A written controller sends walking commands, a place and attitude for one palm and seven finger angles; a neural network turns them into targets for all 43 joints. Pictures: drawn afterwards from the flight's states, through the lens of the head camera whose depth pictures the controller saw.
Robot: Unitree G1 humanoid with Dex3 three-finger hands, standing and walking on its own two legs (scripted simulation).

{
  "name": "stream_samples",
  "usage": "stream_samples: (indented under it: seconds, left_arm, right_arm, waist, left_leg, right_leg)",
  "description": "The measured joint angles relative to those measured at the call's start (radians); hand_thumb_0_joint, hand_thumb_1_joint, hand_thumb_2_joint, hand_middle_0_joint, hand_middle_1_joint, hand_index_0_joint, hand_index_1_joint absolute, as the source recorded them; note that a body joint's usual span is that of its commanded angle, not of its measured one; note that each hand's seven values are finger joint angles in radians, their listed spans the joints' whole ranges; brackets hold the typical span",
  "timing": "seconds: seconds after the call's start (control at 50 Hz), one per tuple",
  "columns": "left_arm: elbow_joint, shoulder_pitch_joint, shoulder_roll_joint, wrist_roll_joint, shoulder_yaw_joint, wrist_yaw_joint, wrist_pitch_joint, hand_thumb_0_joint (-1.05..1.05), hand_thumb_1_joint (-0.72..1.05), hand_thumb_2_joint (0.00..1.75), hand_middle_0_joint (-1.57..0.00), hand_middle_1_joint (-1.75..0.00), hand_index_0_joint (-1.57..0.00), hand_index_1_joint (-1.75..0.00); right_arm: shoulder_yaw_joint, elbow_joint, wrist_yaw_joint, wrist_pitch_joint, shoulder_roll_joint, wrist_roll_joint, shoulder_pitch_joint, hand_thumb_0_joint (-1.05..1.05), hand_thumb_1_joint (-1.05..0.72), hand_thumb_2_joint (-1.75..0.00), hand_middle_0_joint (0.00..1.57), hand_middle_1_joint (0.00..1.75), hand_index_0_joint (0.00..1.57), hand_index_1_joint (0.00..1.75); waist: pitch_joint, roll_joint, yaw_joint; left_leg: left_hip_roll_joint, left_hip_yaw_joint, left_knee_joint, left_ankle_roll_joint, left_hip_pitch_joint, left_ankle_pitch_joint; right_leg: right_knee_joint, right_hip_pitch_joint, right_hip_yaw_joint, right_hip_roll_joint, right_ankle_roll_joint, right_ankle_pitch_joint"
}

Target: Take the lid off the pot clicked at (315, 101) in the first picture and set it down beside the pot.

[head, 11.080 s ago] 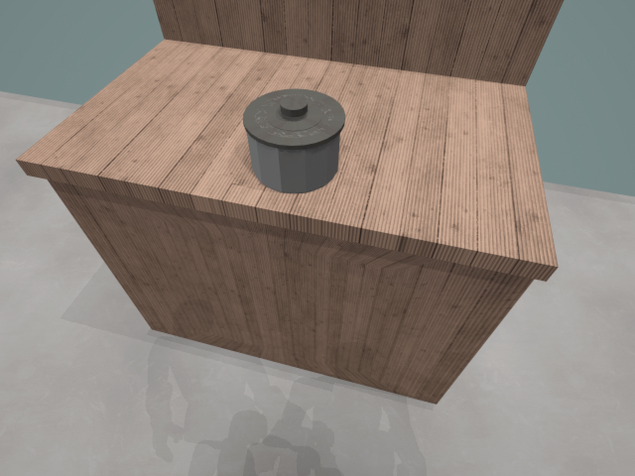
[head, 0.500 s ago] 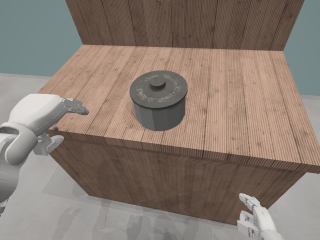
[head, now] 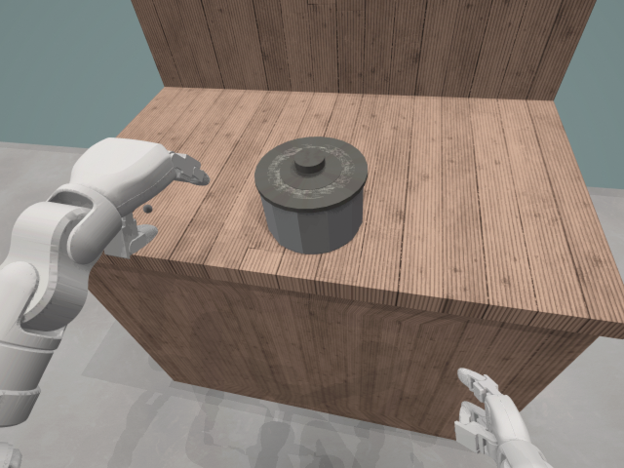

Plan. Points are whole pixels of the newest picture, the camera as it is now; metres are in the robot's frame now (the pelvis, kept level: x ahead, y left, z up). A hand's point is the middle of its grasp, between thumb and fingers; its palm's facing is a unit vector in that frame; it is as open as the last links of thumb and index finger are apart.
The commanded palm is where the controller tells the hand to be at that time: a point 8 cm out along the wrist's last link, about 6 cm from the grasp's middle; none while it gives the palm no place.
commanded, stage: move the open hand above the knob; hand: left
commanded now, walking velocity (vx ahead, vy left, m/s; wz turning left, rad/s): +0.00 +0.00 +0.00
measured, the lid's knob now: (309, 160) +0.51 +0.06 +0.12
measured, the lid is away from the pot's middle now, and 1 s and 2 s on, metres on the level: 0.00 0.00 0.00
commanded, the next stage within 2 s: none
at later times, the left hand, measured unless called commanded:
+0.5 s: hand (222, 196) +0.38 +0.15 +0.17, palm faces -0.20 -0.02 -0.98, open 10.1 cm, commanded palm +0.37 +0.16 +0.26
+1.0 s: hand (255, 125) +0.46 +0.12 +0.22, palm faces -0.08 -0.06 -0.99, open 10.1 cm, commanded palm +0.43 +0.11 +0.26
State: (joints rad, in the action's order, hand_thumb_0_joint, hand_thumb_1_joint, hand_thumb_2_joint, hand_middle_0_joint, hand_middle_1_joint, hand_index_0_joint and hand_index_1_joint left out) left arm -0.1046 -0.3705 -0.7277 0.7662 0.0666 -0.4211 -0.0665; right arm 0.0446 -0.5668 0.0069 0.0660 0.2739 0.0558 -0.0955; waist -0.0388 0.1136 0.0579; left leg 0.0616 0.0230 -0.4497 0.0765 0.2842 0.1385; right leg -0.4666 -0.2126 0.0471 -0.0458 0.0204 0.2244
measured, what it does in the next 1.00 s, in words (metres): stands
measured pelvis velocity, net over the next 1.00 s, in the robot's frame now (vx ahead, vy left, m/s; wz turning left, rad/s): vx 0.04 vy -0.03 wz -0.02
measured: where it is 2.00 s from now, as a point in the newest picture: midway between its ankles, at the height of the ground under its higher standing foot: outside the picture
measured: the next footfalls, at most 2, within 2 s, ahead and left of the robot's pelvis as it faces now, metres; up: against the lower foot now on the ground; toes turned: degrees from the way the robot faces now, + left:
none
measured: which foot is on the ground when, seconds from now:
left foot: down 0.00-1.00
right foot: down 0.00-1.00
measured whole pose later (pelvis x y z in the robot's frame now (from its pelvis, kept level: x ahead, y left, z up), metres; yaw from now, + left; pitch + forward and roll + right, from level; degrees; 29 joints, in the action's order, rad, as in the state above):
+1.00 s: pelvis +0.04 -0.03 +0.00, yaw -1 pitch +2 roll +1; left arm 0.33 -0.81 -0.54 0.80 0.20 -0.41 -0.24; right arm 0.03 -0.59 0.04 0.12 0.28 0.08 -0.12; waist 0.02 0.11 -0.01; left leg 0.04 0.03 -0.45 0.04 0.30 0.19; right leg -0.49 -0.25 0.04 -0.02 -0.01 0.28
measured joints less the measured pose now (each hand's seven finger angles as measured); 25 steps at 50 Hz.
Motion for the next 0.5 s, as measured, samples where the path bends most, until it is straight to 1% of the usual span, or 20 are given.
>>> stream_samples:
  seconds: [0.04,0.08,0.14,0.18,0.2,0.24,0.28,0.32,0.34,0.38,0.4,0.42,0.46,0.5]
  left_arm:
    - [0.046,-0.042,0.003,-0.002,-0.015,0.006,-0.021,0.0,-0.34,1.54,-0.86,-0.08,-0.87,-0.08]
    - [0.084,-0.067,0.029,-0.002,-0.026,0.003,-0.057,0.0,-0.34,1.54,-0.86,-0.08,-0.86,-0.08]
    - [0.079,-0.046,0.074,-0.002,-0.014,-0.007,-0.09,0.0,-0.34,1.54,-0.86,-0.08,-0.86,-0.08]
    - [0.053,-0.021,0.092,0.005,0.019,-0.019,-0.087,0.0,-0.34,1.54,-0.86,-0.08,-0.86,-0.08]
    - [0.045,-0.02,0.092,0.009,0.04,-0.023,-0.078,0.0,-0.34,1.54,-0.86,-0.08,-0.86,-0.08]
    - [0.048,-0.041,0.073,0.015,0.07,-0.025,-0.052,0.0,-0.34,1.54,-0.86,-0.08,-0.86,-0.08]
    - [0.081,-0.087,0.045,0.022,0.075,-0.022,-0.038,0.0,-0.34,1.54,-0.86,-0.08,-0.86,-0.08]
    - [0.137,-0.138,0.031,0.019,0.051,-0.018,-0.053,0.0,-0.34,1.54,-0.86,-0.08,-0.87,-0.08]
    - [0.161,-0.153,0.034,0.012,0.028,-0.015,-0.067,0.01,-0.34,1.54,-0.86,-0.08,-0.87,-0.08]
    - [0.185,-0.154,0.053,0.004,-0.01,-0.019,-0.106,0.0,-0.34,1.54,-0.86,-0.08,-0.86,-0.08]
    - [0.18,-0.139,0.065,0.0,-0.017,-0.024,-0.124,0.0,-0.34,1.54,-0.86,-0.08,-0.86,-0.08]
    - [0.169,-0.12,0.078,0.0,-0.013,-0.031,-0.136,0.0,-0.33,1.54,-0.86,-0.08,-0.86,-0.08]
    - [0.143,-0.087,0.108,0.0,0.023,-0.045,-0.145,0.0,-0.33,1.55,-0.85,-0.08,-0.86,-0.08]
    - [0.118,-0.077,0.12,0.006,0.076,-0.063,-0.128,0.0,-0.33,1.55,-0.85,-0.08,-0.85,-0.08]
  right_arm:
    - [-0.002,-0.001,0.007,0.007,0.0,0.004,-0.002,0.01,-0.91,-0.9,0.2,0.3,0.2,0.3]
    - [-0.007,0.003,0.02,0.015,0.003,0.009,-0.01,0.01,-0.91,-0.9,0.2,0.3,0.2,0.3]
    - [-0.01,0.014,0.034,0.028,0.01,0.016,-0.019,0.01,-0.91,-0.9,0.2,0.3,0.2,0.3]
    - [-0.009,0.017,0.035,0.031,0.013,0.015,-0.021,0.01,-0.91,-0.9,0.2,0.3,0.2,0.3]
    - [-0.008,0.015,0.03,0.031,0.014,0.013,-0.019,0.01,-0.91,-0.9,0.2,0.3,0.2,0.3]
    - [-0.003,0.006,0.019,0.026,0.015,0.008,-0.012,0.01,-0.91,-0.9,0.2,0.3,0.2,0.3]
    - [-0.002,-0.003,0.011,0.022,0.014,0.003,-0.009,0.01,-0.91,-0.9,0.2,0.3,0.2,0.3]
    - [-0.005,-0.008,0.01,0.027,0.015,0.004,-0.011,0.01,-0.91,-0.9,0.2,0.3,0.2,0.3]
    - [-0.008,-0.005,0.016,0.029,0.017,0.007,-0.015,0.01,-0.91,-0.9,0.2,0.3,0.2,0.3]
    - [-0.017,0.004,0.032,0.038,0.024,0.013,-0.027,0.01,-0.91,-0.9,0.19,0.3,0.2,0.3]
    - [-0.02,0.009,0.039,0.045,0.029,0.017,-0.033,0.01,-0.91,-0.9,0.19,0.3,0.2,0.3]
    - [-0.023,0.014,0.044,0.051,0.034,0.021,-0.036,0.01,-0.91,-0.9,0.19,0.3,0.2,0.3]
    - [-0.026,0.019,0.048,0.062,0.043,0.027,-0.036,0.01,-0.91,-0.9,0.19,0.3,0.2,0.3]
    - [-0.023,0.015,0.038,0.065,0.045,0.026,-0.024,0.01,-0.91,-0.9,0.19,0.3,0.2,0.3]
  waist:
    - [0.006,0.002,-0.004]
    - [0.015,0.007,-0.005]
    - [0.024,0.014,-0.01]
    - [0.023,0.016,-0.016]
    - [0.018,0.015,-0.019]
    - [0.008,0.011,-0.027]
    - [0.005,0.007,-0.032]
    - [0.01,0.005,-0.035]
    - [0.016,0.007,-0.037]
    - [0.033,0.015,-0.038]
    - [0.042,0.02,-0.038]
    - [0.048,0.024,-0.037]
    - [0.048,0.029,-0.038]
    - [0.032,0.023,-0.04]
  left_leg:
    - [-0.003,-0.002,0.0,-0.004,0.005,0.0]
    - [-0.004,-0.002,0.003,-0.007,0.009,0.001]
    - [-0.008,0.001,0.004,-0.01,0.012,0.004]
    - [-0.01,0.003,0.001,-0.012,0.008,0.011]
    - [-0.011,0.003,0.0,-0.014,0.004,0.013]
    - [-0.014,0.0,-0.004,-0.018,0.001,0.018]
    - [-0.017,-0.003,-0.007,-0.023,-0.001,0.022]
    - [-0.021,-0.004,-0.003,-0.028,0.0,0.022]
    - [-0.022,-0.005,-0.002,-0.03,0.003,0.022]
    - [-0.025,-0.004,0.0,-0.033,0.006,0.025]
    - [-0.026,-0.003,0.0,-0.034,0.007,0.027]
    - [-0.028,-0.002,0.0,-0.034,0.007,0.03]
    - [-0.029,-0.003,-0.007,-0.034,0.006,0.037]
    - [-0.028,-0.005,-0.01,-0.035,-0.002,0.042]
  right_leg:
    - [0.001,-0.004,0.002,0.003,-0.001,0.0]
    - [0.001,-0.01,0.001,0.004,-0.001,0.001]
    - [0.0,-0.016,-0.002,0.008,-0.001,0.004]
    - [-0.004,-0.014,-0.005,0.01,-0.003,0.01]
    - [-0.007,-0.011,-0.005,0.011,-0.004,0.013]
    - [-0.013,-0.007,-0.002,0.013,-0.009,0.02]
    - [-0.015,-0.006,0.0,0.017,-0.014,0.024]
    - [-0.014,-0.008,0.001,0.021,-0.018,0.026]
    - [-0.013,-0.01,0.002,0.023,-0.02,0.027]
    - [-0.01,-0.015,0.001,0.025,-0.022,0.028]
    - [-0.008,-0.015,-0.001,0.027,-0.023,0.029]
    - [-0.008,-0.016,-0.002,0.028,-0.022,0.031]
    - [-0.011,-0.012,-0.001,0.029,-0.023,0.036]
    - [-0.017,-0.005,0.001,0.028,-0.024,0.043]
